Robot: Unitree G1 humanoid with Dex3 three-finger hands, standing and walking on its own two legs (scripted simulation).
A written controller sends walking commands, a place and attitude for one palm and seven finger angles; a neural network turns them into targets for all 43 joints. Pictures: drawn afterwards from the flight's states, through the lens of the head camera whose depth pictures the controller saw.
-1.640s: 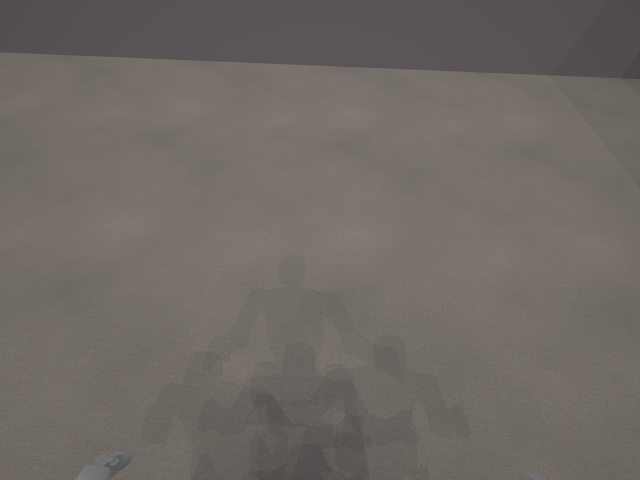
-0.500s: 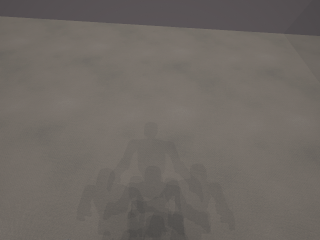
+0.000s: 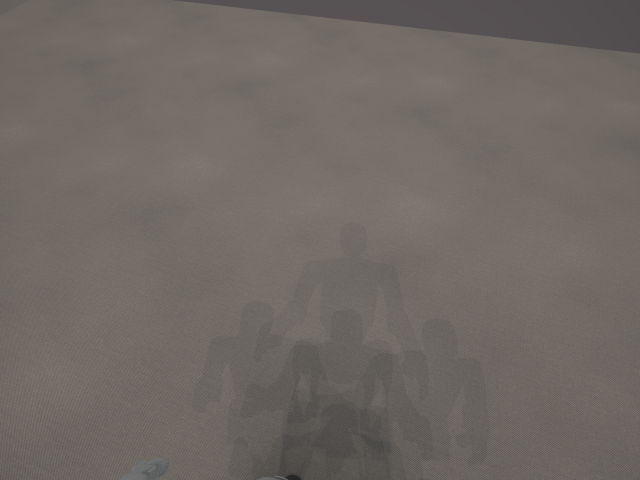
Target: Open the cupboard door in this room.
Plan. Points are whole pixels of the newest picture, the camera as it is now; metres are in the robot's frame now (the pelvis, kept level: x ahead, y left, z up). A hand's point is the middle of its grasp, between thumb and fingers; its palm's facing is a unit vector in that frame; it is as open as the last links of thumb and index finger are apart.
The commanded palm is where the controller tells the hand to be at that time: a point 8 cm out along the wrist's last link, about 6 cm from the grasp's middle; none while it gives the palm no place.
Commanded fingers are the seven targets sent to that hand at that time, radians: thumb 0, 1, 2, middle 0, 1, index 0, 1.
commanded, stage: turn or walk to find it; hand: left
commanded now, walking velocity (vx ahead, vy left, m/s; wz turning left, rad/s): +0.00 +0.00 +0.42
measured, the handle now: out of the picture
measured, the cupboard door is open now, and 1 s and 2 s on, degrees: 0 0 0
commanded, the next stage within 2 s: none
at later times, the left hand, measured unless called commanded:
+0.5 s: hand out of the picture -0.07 +0.23 -0.19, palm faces +0.28 -0.93 -0.22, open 7.4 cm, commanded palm none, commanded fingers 0.00 0.90 0.90 -0.20 -0.30 -0.20 -0.30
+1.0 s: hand out of the picture -0.03 +0.22 -0.14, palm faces +0.42 -0.86 -0.29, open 7.4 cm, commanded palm none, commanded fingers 0.00 0.90 0.90 -0.20 -0.30 -0.20 -0.30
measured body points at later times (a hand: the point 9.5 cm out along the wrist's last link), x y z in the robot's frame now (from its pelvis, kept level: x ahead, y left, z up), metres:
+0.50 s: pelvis -0.03 +0.03 -0.01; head +0.00 +0.08 +0.44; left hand -0.08 +0.28 -0.17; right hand +0.12 -0.19 -0.13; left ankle -0.06 +0.12 -0.73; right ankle -0.04 -0.12 -0.70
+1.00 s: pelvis -0.06 -0.01 +0.00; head -0.02 -0.02 +0.45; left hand -0.05 +0.27 -0.12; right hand +0.08 -0.22 -0.17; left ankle -0.06 +0.12 -0.72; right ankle -0.01 -0.10 -0.74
